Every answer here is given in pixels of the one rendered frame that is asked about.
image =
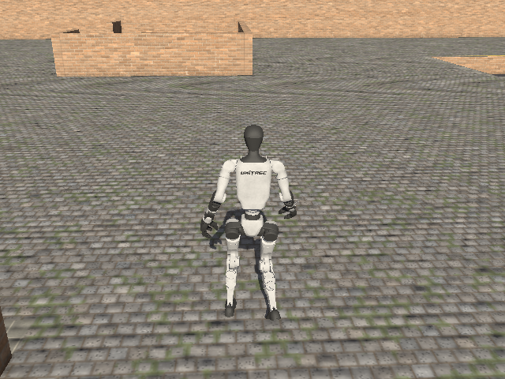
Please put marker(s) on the right robot forearm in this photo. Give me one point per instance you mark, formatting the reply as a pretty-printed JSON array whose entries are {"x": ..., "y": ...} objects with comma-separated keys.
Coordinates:
[{"x": 290, "y": 205}]

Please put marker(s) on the right robot thigh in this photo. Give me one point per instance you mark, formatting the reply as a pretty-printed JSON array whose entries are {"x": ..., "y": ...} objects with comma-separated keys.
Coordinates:
[{"x": 267, "y": 244}]

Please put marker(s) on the robot right foot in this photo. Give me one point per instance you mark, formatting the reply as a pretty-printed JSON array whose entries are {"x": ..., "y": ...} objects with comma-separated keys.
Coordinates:
[{"x": 273, "y": 315}]

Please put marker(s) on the left robot hand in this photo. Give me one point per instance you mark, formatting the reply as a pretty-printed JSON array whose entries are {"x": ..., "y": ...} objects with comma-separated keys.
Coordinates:
[{"x": 204, "y": 226}]

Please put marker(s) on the right robot hand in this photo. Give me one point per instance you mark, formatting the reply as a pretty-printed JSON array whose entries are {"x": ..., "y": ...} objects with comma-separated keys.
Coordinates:
[{"x": 292, "y": 214}]

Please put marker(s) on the robot left upper arm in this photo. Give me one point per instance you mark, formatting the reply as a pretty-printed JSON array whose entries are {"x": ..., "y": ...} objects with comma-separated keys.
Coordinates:
[{"x": 223, "y": 180}]

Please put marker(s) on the left robot forearm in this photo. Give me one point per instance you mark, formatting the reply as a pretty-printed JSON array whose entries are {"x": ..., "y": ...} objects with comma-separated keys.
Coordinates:
[{"x": 211, "y": 210}]

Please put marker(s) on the robot right upper arm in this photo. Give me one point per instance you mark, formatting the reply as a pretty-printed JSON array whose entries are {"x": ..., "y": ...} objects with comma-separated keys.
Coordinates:
[{"x": 282, "y": 180}]

